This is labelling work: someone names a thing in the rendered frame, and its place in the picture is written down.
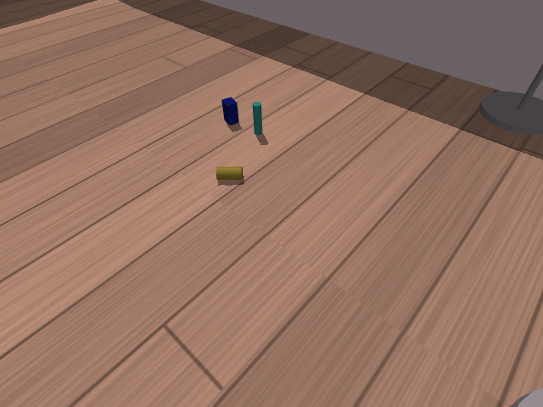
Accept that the coat stand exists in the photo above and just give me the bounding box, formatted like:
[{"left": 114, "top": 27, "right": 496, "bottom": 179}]
[{"left": 479, "top": 65, "right": 543, "bottom": 135}]

